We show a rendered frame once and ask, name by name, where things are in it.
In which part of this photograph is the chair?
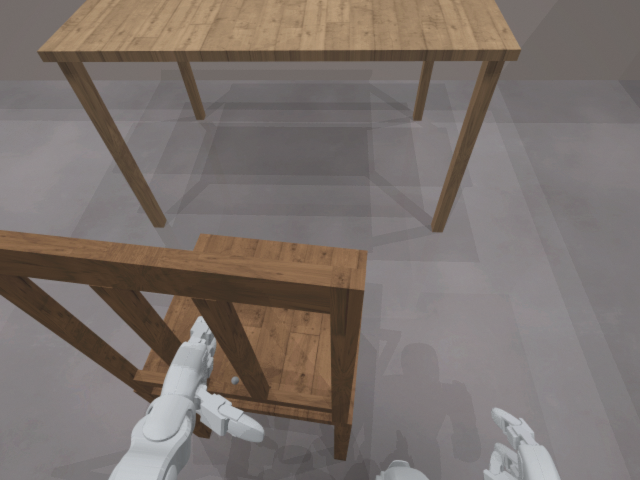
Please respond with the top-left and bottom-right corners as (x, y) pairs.
(0, 230), (368, 461)

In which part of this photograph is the right robot shin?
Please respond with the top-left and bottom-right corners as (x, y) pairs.
(388, 460), (410, 469)

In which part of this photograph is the robot left hand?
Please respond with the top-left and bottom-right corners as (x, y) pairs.
(160, 316), (264, 442)

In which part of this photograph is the table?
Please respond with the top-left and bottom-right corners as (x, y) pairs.
(37, 0), (521, 232)

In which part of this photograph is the robot left forearm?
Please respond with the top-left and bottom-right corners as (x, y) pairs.
(108, 394), (196, 480)

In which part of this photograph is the robot right hand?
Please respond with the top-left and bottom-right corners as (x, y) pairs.
(483, 407), (561, 480)

